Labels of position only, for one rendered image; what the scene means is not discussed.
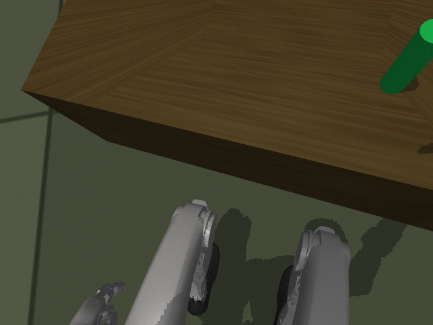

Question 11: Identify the left robot foot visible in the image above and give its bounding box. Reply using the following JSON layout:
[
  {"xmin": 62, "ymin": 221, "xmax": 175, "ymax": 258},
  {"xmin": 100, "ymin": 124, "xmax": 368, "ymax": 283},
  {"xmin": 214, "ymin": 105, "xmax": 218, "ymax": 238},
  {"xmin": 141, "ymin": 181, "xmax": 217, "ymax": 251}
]
[{"xmin": 187, "ymin": 243, "xmax": 220, "ymax": 316}]

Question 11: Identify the left robot hand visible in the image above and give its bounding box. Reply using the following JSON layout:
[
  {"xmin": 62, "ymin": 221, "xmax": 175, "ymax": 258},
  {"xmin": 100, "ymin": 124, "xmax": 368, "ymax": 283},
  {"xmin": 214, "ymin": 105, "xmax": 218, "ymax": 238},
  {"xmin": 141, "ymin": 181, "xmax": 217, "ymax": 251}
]
[{"xmin": 69, "ymin": 282, "xmax": 124, "ymax": 325}]

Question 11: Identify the right robot foot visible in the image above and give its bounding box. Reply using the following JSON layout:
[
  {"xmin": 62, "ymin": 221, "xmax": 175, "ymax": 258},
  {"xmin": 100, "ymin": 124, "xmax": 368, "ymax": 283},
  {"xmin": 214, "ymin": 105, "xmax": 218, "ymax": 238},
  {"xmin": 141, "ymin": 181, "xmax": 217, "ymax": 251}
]
[{"xmin": 273, "ymin": 265, "xmax": 294, "ymax": 325}]

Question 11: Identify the can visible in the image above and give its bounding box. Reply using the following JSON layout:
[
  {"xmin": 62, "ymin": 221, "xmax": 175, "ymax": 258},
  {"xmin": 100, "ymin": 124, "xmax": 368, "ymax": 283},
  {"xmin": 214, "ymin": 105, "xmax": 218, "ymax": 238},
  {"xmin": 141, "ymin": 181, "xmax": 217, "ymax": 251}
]
[{"xmin": 380, "ymin": 19, "xmax": 433, "ymax": 94}]

